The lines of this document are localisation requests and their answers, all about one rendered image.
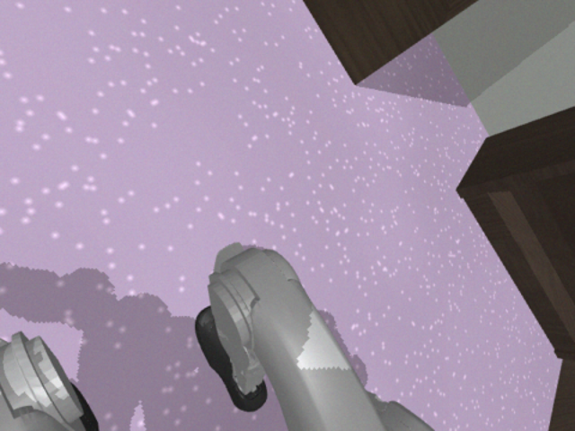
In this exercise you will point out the right robot foot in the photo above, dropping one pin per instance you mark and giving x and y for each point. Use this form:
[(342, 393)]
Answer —
[(219, 360)]

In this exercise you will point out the right robot hand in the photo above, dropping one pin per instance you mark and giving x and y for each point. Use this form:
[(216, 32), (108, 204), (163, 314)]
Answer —
[(396, 417)]

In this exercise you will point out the left robot foot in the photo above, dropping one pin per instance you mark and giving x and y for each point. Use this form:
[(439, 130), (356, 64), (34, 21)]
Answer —
[(88, 419)]

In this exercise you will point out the bookshelf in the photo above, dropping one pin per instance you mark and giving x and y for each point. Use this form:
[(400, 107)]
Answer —
[(520, 188)]

